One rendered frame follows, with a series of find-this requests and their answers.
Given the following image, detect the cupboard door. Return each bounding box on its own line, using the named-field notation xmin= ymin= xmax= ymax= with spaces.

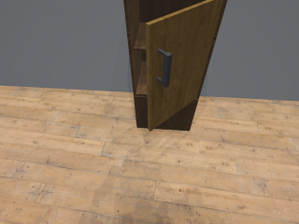
xmin=145 ymin=0 xmax=223 ymax=132

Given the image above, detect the handle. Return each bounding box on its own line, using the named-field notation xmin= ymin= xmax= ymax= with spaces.
xmin=156 ymin=49 xmax=173 ymax=88

